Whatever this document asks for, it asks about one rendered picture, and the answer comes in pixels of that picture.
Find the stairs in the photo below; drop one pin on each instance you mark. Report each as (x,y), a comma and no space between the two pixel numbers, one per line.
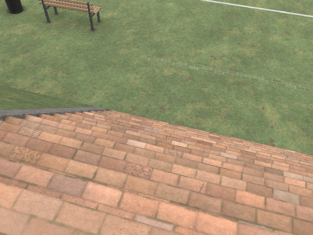
(178,178)

